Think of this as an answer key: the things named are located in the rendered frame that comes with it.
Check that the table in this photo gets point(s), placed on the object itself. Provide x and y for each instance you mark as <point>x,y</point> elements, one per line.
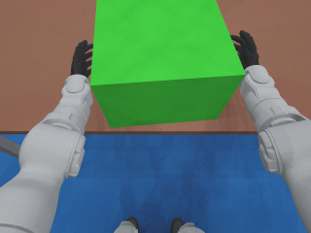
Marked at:
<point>38,39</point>

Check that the robot right upper arm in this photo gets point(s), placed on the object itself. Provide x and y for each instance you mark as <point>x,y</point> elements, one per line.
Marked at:
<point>286,150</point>

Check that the left robot hand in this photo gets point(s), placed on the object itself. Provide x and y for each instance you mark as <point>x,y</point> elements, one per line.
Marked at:
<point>79,64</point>

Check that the left robot shin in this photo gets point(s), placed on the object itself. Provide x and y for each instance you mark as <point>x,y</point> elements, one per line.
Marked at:
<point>123,223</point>

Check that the right robot hand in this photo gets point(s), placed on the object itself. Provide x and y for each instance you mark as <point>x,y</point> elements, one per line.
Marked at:
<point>248,50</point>

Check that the robot left upper arm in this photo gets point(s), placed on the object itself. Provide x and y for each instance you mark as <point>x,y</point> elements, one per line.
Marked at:
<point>28,202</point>

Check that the robot right forearm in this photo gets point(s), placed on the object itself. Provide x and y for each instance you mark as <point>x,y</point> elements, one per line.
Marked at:
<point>263,101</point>

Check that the carton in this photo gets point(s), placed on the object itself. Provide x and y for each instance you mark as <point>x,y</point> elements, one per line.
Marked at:
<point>162,61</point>

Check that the left robot foot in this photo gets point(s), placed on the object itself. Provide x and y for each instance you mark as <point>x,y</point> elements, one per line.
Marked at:
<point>134,221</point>

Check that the robot left forearm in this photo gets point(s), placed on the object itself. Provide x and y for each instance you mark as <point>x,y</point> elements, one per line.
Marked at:
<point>71,113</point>

